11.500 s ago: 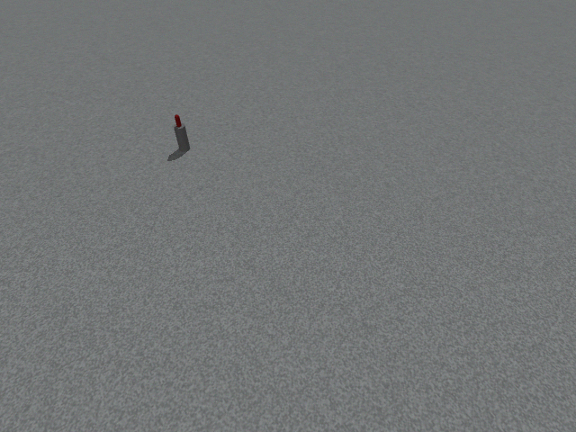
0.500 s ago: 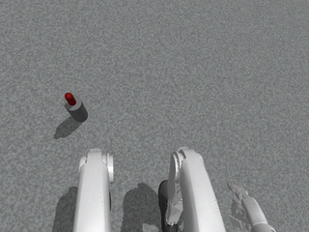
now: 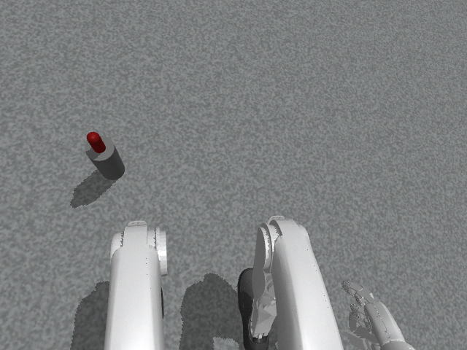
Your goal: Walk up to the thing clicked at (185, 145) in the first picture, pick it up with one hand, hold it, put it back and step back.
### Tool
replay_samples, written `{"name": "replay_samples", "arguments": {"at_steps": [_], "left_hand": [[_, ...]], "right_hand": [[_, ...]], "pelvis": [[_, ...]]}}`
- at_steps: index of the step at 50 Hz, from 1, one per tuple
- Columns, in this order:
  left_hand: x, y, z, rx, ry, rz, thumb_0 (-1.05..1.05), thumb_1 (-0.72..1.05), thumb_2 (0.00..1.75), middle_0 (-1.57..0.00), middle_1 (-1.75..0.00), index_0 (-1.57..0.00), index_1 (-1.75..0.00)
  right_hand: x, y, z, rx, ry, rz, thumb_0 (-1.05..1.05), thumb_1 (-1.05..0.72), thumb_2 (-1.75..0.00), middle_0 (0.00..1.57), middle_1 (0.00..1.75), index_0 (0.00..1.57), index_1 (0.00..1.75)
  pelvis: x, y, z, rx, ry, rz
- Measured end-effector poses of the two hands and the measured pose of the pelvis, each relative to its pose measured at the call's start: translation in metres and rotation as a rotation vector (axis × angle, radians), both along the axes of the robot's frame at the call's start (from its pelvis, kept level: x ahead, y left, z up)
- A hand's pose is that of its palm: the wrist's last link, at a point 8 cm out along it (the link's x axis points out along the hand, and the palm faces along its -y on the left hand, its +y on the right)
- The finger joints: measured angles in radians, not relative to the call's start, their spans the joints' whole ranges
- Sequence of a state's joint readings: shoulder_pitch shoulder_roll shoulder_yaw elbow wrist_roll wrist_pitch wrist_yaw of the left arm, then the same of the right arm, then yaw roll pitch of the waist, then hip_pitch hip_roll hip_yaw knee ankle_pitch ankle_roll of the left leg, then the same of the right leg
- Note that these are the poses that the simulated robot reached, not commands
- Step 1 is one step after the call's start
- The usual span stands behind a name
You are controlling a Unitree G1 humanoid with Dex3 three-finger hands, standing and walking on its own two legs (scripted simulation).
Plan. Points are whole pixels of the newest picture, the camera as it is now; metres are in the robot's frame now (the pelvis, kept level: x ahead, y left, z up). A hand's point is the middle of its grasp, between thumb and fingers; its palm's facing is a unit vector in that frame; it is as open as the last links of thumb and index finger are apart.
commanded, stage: go down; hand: left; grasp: from the side
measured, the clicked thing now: (104, 155) +0.50 +0.26 -0.28
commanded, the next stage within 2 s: approach in 0.02 s
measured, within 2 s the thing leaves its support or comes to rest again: neither
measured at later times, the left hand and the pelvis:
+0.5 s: hand out of the picture +0.43 +0.40 -0.10, palm faces +0.23 -0.97 +0.02, open 17.6 cm; pelvis +0.00 +0.00 -0.05, yaw -4 degrees
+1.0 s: hand (82, 167) +0.46 +0.29 -0.25, palm faces +0.19 -0.98 +0.05, open 17.6 cm; pelvis -0.01 +0.02 -0.10, yaw -9 degrees
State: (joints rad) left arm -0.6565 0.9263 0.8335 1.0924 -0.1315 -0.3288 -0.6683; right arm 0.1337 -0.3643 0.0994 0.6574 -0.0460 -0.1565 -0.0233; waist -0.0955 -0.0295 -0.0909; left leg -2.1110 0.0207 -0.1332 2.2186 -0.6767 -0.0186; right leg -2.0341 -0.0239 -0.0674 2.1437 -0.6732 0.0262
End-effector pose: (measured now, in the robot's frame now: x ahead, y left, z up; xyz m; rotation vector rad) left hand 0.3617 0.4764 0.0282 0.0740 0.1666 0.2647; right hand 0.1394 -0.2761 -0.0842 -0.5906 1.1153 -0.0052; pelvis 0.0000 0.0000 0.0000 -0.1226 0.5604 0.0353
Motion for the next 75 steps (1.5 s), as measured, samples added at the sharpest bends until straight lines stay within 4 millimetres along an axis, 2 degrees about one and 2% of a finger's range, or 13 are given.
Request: {"name": "replay_samples", "arguments": {"at_steps": [10,15,19,27,31,35,39,47,53,61,71,75], "left_hand": [[0.004,0.002,-0.001,0.0,-0.029,0.007,-0.01,-0.49,0.07,-0.05,-0.05,-0.04,-0.07],[0.008,0.002,-0.016,-0.01,-0.068,0.006,-0.01,-0.54,0.04,-0.07,-0.06,-0.05,-0.07],[0.017,-0.004,-0.048,-0.033,-0.096,-0.001,-0.01,-0.57,0.02,-0.08,-0.06,-0.06,-0.07],[0.037,-0.033,-0.155,-0.114,-0.048,-0.026,-0.01,-0.58,0.01,-0.08,-0.06,-0.07,-0.07],[0.044,-0.047,-0.195,-0.105,-0.057,-0.037,-0.01,-0.58,0.01,-0.08,-0.07,-0.07,-0.08],[0.05,-0.064,-0.221,-0.081,-0.055,-0.079,-0.02,-0.59,0.03,-0.08,-0.09,-0.07,-0.1],[0.053,-0.081,-0.236,-0.085,-0.057,-0.093,-0.02,-0.59,0.04,-0.07,-0.1,-0.07,-0.11],[0.066,-0.129,-0.269,-0.133,-0.046,-0.101,-0.02,-0.6,0.03,-0.07,-0.09,-0.07,-0.1],[0.065,-0.141,-0.286,-0.126,-0.081,-0.014,-0.02,-0.6,0.02,-0.08,-0.09,-0.08,-0.09],[0.061,-0.144,-0.289,-0.049,-0.095,-0.038,-0.02,-0.58,0.03,-0.06,-0.08,-0.07,-0.08],[0.065,-0.172,-0.294,-0.09,-0.1,-0.042,-0.02,-0.57,0.05,-0.05,-0.08,-0.05,-0.07],[0.067,-0.176,-0.297,-0.088,-0.112,-0.021,-0.01,-0.55,0.07,-0.04,-0.08,-0.05,-0.07]], "right_hand": [[-0.003,-0.002,-0.007,-0.005,0.008,0.005,0.01,-0.92,-0.9,0.2,0.3,0.21,0.3],[-0.006,-0.002,-0.015,-0.007,0.021,0.033,0.01,-0.92,-0.9,0.2,0.3,0.21,0.3],[-0.006,0.001,-0.022,-0.02,0.034,0.069,0.01,-0.91,-0.9,0.2,0.3,0.21,0.3],[-0.005,0.009,-0.035,-0.086,0.097,0.149,0.0,-0.91,-0.9,0.2,0.3,0.21,0.3],[-0.009,0.013,-0.04,-0.128,0.156,0.181,0.0,-0.91,-0.9,0.2,0.3,0.21,0.3],[-0.013,0.015,-0.045,-0.159,0.213,0.202,0.0,-0.91,-0.9,0.2,0.3,0.21,0.3],[-0.015,0.017,-0.049,-0.172,0.229,0.227,0.0,-0.92,-0.9,0.2,0.3,0.21,0.3],[-0.017,0.024,-0.05,-0.196,0.201,0.279,0.0,-0.94,-0.9,0.2,0.3,0.21,0.3],[-0.029,0.025,-0.048,-0.227,0.241,0.304,0.0,-0.94,-0.9,0.2,0.3,0.21,0.3],[-0.046,0.02,-0.049,-0.26,0.325,0.314,0.0,-0.94,-0.9,0.2,0.3,0.21,0.3],[-0.045,0.023,-0.046,-0.262,0.316,0.309,0.0,-0.93,-0.9,0.2,0.3,0.21,0.3],[-0.043,0.025,-0.045,-0.267,0.317,0.313,0.0,-0.93,-0.9,0.2,0.3,0.21,0.3]], "pelvis": [[-0.001,-0.001,-0.008,0.0,-0.008,-0.003],[-0.003,-0.001,-0.018,-0.004,-0.016,-0.011],[-0.004,-0.001,-0.031,-0.014,-0.031,-0.021],[-0.003,0.005,-0.06,-0.057,-0.085,-0.043],[-0.004,0.008,-0.072,-0.08,-0.118,-0.049],[-0.004,0.011,-0.08,-0.1,-0.146,-0.053],[-0.007,0.013,-0.086,-0.113,-0.176,-0.059],[-0.013,0.015,-0.1,-0.139,-0.25,-0.084],[-0.016,0.016,-0.106,-0.159,-0.298,-0.098],[-0.019,0.018,-0.11,-0.17,-0.317,-0.101],[-0.019,0.02,-0.11,-0.181,-0.325,-0.106],[-0.018,0.02,-0.111,-0.186,-0.328,-0.109]]}}
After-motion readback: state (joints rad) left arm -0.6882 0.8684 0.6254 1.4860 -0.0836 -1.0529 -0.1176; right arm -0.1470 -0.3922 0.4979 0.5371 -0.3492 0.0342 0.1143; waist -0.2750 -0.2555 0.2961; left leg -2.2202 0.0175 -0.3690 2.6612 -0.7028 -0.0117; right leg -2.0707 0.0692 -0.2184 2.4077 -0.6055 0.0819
